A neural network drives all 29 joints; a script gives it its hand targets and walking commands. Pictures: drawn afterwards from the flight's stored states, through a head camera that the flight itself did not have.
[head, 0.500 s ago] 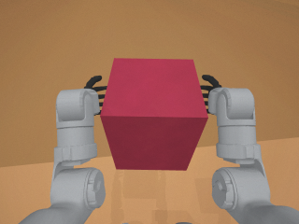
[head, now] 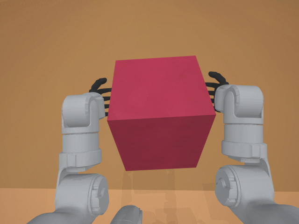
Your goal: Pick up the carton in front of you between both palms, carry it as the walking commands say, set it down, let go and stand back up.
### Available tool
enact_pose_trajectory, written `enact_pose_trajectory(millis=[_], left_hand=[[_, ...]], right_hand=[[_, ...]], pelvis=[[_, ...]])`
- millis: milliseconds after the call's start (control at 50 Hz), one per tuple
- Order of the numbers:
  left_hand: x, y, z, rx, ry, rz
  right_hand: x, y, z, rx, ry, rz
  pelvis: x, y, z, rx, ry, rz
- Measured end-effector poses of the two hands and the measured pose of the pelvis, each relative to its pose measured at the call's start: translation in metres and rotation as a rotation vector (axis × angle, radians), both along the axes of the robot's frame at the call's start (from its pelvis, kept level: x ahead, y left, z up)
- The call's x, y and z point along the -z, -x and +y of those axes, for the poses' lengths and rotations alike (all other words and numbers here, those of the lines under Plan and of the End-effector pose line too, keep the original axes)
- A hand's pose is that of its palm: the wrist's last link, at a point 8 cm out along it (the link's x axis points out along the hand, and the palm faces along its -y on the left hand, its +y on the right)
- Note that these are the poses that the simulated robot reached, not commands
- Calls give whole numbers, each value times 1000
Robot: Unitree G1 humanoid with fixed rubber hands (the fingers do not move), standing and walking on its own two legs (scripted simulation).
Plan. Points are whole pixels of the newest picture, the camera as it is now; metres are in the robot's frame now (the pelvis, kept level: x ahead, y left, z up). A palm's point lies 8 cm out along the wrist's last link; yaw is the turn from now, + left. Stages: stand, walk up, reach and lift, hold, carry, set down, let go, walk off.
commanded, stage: carry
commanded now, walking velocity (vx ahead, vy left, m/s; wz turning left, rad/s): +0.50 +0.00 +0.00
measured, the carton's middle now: (158, 117) +0.38 +0.02 +0.06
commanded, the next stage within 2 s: none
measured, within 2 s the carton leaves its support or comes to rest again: neither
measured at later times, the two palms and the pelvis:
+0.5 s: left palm (118, 23) +0.67 +0.15 +0.18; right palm (212, 27) +0.64 -0.14 +0.18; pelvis +0.28 +0.04 +0.03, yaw -1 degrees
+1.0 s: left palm (129, 1) +0.92 +0.15 +0.15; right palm out of the picture +0.94 -0.15 +0.15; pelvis +0.58 -0.01 +0.05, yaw +1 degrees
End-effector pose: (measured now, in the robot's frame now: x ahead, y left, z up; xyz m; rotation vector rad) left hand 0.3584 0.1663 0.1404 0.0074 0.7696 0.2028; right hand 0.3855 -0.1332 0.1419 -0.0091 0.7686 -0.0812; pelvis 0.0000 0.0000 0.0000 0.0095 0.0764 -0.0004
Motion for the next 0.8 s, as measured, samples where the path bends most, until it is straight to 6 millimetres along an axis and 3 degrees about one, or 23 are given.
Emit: enact_pose_trajectory(millis=[100, 200, 280, 360, 420, 520, 620, 700, 800], left_hand=[[-20, -58, 6, -17, 13, -74], [-34, -130, 13, 6, 24, -118], [-29, -191, 14, 76, 51, -98], [-22, -238, 4, 122, 53, -15], [-25, -269, -4, 143, 58, -2], [-43, -325, -13, 137, 73, -74], [-58, -386, -22, 111, 57, -123], [-55, -431, -28, 77, 14, -107], [-32, -468, -25, 34, 5, 16]], right_hand=[[-19, -57, 6, 7, -16, -72], [-35, -121, 12, 33, -10, -116], [-31, -165, 14, 65, 30, -97], [-19, -191, 5, 105, 50, -13], [-21, -214, -2, 133, 48, 0], [-42, -270, -11, 158, 26, -72], [-56, -341, -21, 134, 9, -120], [-48, -401, -28, 75, 2, -104], [-28, -457, -23, 10, -13, 18]], pelvis=[[-6, -53, 4, 0, 0, 7], [-2, -122, 17, 4, -4, 11], [3, -176, 32, 19, -17, -5], [-12, -215, 39, 19, 9, -3], [-22, -242, 41, 21, 20, -1], [-29, -293, 35, 18, 22, 7], [-25, -360, 19, 17, 12, 11], [-15, -417, 0, 4, 13, -14], [-30, -471, -12, -6, -8, -7]])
